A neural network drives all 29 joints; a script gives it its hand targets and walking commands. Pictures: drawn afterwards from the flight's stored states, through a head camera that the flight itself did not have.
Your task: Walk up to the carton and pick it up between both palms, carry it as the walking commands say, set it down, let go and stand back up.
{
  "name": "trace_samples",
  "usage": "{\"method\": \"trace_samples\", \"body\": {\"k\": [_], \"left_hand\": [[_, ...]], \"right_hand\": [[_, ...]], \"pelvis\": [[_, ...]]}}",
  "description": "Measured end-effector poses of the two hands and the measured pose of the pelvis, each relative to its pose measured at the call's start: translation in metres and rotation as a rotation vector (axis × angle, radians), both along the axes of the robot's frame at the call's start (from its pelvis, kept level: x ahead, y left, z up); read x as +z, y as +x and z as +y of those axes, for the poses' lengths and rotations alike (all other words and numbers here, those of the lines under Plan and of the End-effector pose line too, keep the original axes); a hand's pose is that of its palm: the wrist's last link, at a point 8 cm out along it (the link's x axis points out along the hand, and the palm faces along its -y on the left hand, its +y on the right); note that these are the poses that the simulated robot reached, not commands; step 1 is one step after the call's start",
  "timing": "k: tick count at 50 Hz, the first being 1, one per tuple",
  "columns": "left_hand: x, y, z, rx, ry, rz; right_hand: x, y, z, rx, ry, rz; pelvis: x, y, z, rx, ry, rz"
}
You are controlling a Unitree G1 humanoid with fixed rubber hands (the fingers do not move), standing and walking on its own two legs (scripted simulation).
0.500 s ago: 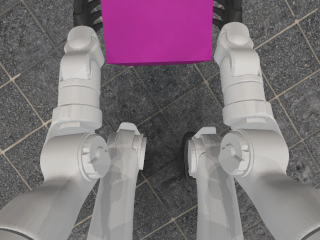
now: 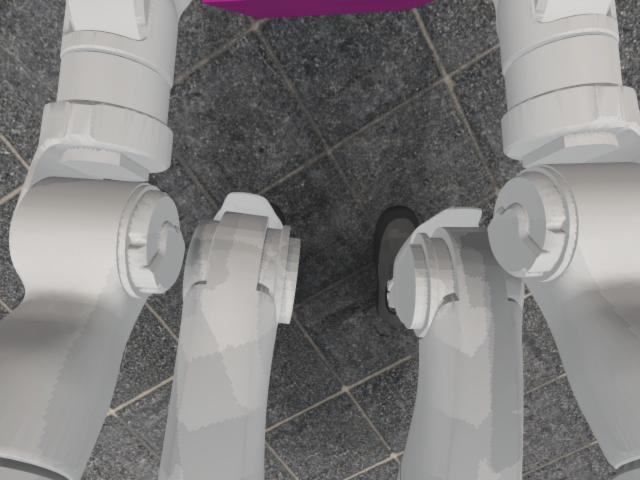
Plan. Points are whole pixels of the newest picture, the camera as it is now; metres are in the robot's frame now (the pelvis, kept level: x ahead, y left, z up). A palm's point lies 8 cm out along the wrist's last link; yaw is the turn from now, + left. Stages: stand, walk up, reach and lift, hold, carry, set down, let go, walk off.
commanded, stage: set down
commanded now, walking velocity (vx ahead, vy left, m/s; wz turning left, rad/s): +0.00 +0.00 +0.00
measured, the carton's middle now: out of the picture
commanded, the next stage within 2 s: none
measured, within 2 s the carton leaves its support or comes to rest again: rests again in 0.54 s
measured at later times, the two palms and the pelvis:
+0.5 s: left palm out of the picture +0.55 +0.18 -0.17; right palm out of the picture +0.58 -0.11 -0.17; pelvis +0.00 +0.00 -0.02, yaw +0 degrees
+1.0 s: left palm out of the picture +0.56 +0.19 -0.18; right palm out of the picture +0.58 -0.11 -0.18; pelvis +0.02 +0.00 -0.02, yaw +0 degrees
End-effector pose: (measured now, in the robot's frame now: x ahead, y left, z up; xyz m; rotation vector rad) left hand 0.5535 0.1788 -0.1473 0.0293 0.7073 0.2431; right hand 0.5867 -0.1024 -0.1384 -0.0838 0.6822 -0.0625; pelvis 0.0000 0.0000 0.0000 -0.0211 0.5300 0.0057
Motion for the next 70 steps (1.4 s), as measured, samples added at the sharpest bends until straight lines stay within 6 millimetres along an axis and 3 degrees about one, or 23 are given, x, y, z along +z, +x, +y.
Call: {"method": "trace_samples", "body": {"k": [6,10,27,45,70], "left_hand": [[-0.01,0.005,0.0,-0.03,0.01,0.057],[-0.02,0.006,-0.004,-0.028,-0.011,0.022],[-0.022,-0.001,0.002,-0.037,0.006,0.027],[-0.028,0.009,0.005,-0.061,-0.038,0.032],[-0.034,0.008,0.009,-0.073,-0.084,-0.001]], "right_hand": [[-0.02,-0.005,-0.005,0.018,0.008,0.062],[-0.034,-0.009,-0.009,-0.01,0.019,0.037],[-0.037,-0.01,-0.004,0.022,0.029,0.064],[-0.043,-0.004,-0.006,0.017,0.054,0.065],[-0.049,-0.001,-0.007,0.044,0.092,0.032]], "pelvis": [[-0.01,0.012,0.002,0.004,0.003,0.091],[-0.006,0.01,0.002,0.002,0.007,0.037],[-0.019,0.001,-0.004,-0.009,0.021,-0.009],[-0.019,0.023,-0.003,-0.01,0.015,0.098],[-0.022,0.025,-0.008,-0.007,0.025,0.077]]}}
